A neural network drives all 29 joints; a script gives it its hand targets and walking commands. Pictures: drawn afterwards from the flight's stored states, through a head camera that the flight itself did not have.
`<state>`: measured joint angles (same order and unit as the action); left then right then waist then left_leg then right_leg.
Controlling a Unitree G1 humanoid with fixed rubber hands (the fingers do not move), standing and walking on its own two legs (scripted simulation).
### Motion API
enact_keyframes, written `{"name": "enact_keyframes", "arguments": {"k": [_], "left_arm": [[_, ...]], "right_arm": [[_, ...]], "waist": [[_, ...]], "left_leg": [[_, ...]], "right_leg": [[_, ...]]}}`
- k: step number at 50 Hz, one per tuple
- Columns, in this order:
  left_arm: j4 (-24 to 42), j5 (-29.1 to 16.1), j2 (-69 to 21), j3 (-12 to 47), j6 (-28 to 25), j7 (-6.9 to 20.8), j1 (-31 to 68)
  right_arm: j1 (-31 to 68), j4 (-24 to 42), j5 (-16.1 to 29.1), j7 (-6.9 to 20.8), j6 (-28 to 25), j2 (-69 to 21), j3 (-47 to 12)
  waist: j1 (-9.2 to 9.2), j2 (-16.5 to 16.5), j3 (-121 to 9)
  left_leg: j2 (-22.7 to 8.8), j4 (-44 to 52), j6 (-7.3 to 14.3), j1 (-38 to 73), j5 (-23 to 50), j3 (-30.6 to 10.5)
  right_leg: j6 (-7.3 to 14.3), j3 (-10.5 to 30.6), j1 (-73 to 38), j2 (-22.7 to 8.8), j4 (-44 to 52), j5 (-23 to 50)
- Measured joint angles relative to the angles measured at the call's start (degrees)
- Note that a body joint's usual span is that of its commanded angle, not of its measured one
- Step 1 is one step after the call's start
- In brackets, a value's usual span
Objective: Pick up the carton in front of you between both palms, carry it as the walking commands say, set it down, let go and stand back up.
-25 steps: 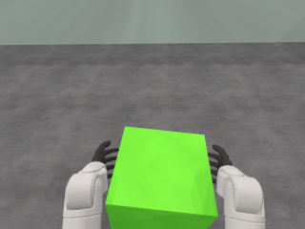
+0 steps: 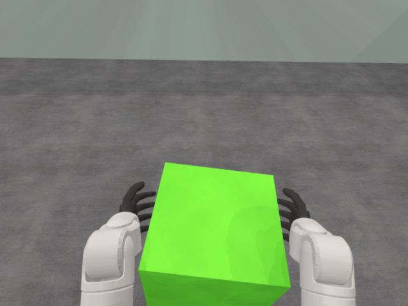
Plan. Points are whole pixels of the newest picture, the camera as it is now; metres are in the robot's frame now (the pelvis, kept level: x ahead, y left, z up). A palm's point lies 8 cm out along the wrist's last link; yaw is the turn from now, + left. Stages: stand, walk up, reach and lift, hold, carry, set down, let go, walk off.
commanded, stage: carry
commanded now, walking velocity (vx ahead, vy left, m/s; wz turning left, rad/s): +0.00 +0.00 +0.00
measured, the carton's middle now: (209, 246) +0.27 +0.00 -0.01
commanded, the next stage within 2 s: none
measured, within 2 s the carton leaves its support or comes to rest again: neither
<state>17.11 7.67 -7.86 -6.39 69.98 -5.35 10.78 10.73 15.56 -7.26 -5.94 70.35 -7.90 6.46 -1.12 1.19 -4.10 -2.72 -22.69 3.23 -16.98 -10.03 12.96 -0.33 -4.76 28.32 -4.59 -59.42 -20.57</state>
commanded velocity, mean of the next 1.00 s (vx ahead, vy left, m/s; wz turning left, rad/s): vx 0.00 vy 0.00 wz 0.00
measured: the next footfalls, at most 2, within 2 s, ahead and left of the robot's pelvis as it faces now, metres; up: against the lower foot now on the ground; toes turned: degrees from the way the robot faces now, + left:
right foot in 0.20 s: +0.27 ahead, -0.12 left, +0.00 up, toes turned +21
left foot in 0.34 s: +0.13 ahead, +0.10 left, +0.00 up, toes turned +13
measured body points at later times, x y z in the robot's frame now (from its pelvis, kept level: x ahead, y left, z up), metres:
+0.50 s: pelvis +0.21 -0.02 -0.01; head +0.21 -0.02 +0.44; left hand +0.49 +0.14 +0.08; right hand +0.50 -0.16 +0.07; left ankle +0.09 +0.10 -0.74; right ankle +0.24 -0.11 -0.74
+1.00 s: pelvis +0.22 +0.00 -0.01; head +0.20 +0.00 +0.44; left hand +0.49 +0.17 +0.05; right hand +0.51 -0.13 +0.05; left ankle +0.09 +0.09 -0.74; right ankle +0.24 -0.11 -0.74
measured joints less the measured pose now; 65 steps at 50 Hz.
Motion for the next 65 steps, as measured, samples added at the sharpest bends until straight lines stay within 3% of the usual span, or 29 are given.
{"name": "enact_keyframes", "arguments": {"k": [5,9,10,12,14,16,19,24,37,43,59,65], "left_arm": [[3.2,-0.2,0.0,0.8,-1.3,-0.1,0.1],[4.9,-0.4,0.0,0.7,-0.9,-0.2,0.1],[4.8,-0.4,-0.1,0.6,-0.7,-0.2,0.2],[2.7,-0.2,-0.2,0.6,-1.1,-0.1,0.9],[-0.1,0.0,-0.4,0.4,-1.2,0.1,1.8],[-1.7,0.1,-0.4,0.3,-1.1,0.2,2.0],[-1.8,-0.2,-0.3,0.1,-1.2,0.2,1.5],[-0.4,-0.3,-0.3,-0.3,-1.7,0.2,1.6],[0.2,0.0,-0.1,0.3,-1.1,0.0,0.4],[-2.3,0.6,-0.1,0.7,-2.2,0.1,0.2],[-12.8,3.5,0.2,0.9,-13.9,1.9,-1.8],[-20.5,5.9,0.0,-0.4,-20.2,3.0,-0.2]], "right_arm": [[0.0,3.6,0.6,0.0,-0.9,0.0,0.1],[0.4,4.9,0.4,0.1,-0.5,-0.1,-0.2],[0.5,4.9,0.2,0.1,-0.3,-0.1,-0.2],[1.1,3.7,-0.2,0.4,0.1,0.0,0.6],[1.2,2.4,-0.7,0.4,0.6,-0.1,1.4],[1.0,1.6,-1.1,0.2,1.1,-0.1,1.4],[0.9,1.4,-1.1,0.0,1.3,-0.1,1.0],[1.6,2.2,-0.8,-0.2,0.8,-0.2,0.8],[0.7,1.4,-0.7,0.2,0.3,-0.1,0.2],[0.1,-0.9,-1.5,0.7,-0.9,0.0,0.3],[-1.4,-12.1,-4.1,1.8,-12.7,0.2,-0.5],[0.2,-19.6,-6.4,2.7,-19.0,0.0,0.8]], "waist": [[0.21,-0.1,1.1],[0.84,-0.1,0.4],[0.90,0.0,0.0],[1.21,-2.6,-0.7],[1.29,-3.9,-0.9],[1.26,-3.9,-0.6],[1.37,-3.9,-0.4],[1.27,-2.8,-1.8],[1.47,-1.4,-2.8],[1.27,-1.7,-3.3],[1.35,-1.6,-1.3],[1.23,-1.5,-1.5]], "left_leg": [[-0.1,3.3,-1.3,6.1,-2.6,-0.9],[-0.1,0.2,-3.3,10.3,-8.5,-1.2],[-0.1,-2.0,-3.8,11.0,-10.8,-1.4],[-2.1,-7.8,-5.0,10.0,-14.0,-2.7],[-2.2,-11.1,-5.9,8.2,-16.7,-5.2],[-1.7,-8.0,-6.0,7.6,-16.6,-6.3],[-2.2,-3.5,-5.9,8.7,-8.6,-6.3],[-2.1,-4.7,-5.8,8.8,-12.4,-6.0],[-1.5,-5.5,-5.5,10.3,-10.9,-4.2],[-1.3,-5.6,-5.4,10.7,-11.5,-3.7],[-0.9,-7.6,-3.5,9.6,-14.6,-2.9],[-0.7,-7.7,-3.3,9.1,-13.5,-2.7]], "right_leg": [[-0.7,-1.5,3.4,0.4,18.7,7.2],[-1.1,-4.8,-1.0,1.4,32.6,19.7],[-0.4,-5.8,-3.3,1.4,35.3,22.4],[3.4,-7.1,-4.9,2.7,34.0,16.8],[4.6,-7.7,-5.7,3.1,33.2,13.6],[3.7,-7.8,-7.1,2.9,34.1,13.1],[3.7,-7.7,-8.6,3.3,34.1,11.6],[3.1,-7.6,-7.8,2.7,31.0,8.4],[1.3,-6.3,-8.9,1.4,29.0,8.1],[1.1,-6.2,-9.5,1.1,29.4,7.8],[0.8,-5.8,-7.9,0.0,26.7,6.7],[0.9,-5.7,-7.9,-0.2,27.8,8.5]]}}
